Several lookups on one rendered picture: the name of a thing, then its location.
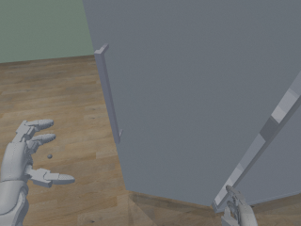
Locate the robot right hand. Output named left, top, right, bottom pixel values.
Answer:
left=221, top=185, right=258, bottom=226

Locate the left robot forearm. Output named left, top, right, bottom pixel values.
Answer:
left=0, top=180, right=29, bottom=226

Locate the robot left hand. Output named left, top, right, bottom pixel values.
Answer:
left=0, top=119, right=75, bottom=188

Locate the handle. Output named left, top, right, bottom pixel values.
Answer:
left=93, top=43, right=123, bottom=144

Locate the fridge door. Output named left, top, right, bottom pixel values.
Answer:
left=82, top=0, right=301, bottom=206

